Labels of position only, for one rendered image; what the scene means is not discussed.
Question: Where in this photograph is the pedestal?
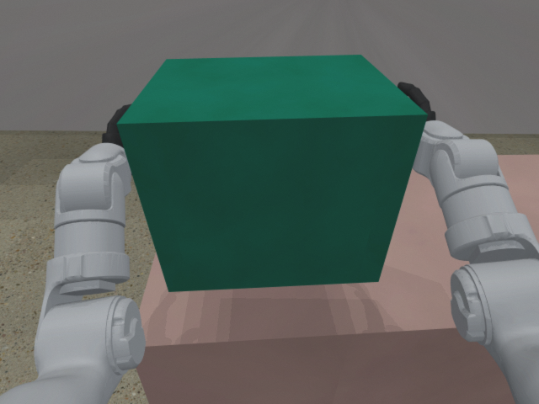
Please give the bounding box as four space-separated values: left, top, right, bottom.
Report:
136 155 539 404

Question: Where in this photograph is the right robot upper arm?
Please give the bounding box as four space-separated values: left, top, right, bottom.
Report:
451 258 539 404

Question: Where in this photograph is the robot right hand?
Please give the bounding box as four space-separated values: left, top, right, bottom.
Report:
398 82 435 121

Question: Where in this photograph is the carton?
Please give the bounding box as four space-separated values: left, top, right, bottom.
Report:
117 55 428 292

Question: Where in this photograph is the robot left forearm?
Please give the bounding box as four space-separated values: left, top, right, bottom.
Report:
34 143 131 374

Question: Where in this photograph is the robot left hand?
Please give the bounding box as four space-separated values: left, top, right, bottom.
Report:
102 104 132 175

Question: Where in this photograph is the robot right forearm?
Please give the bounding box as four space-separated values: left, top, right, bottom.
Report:
413 120 539 264

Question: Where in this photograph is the left robot upper arm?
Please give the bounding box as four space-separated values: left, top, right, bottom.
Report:
0 295 146 404

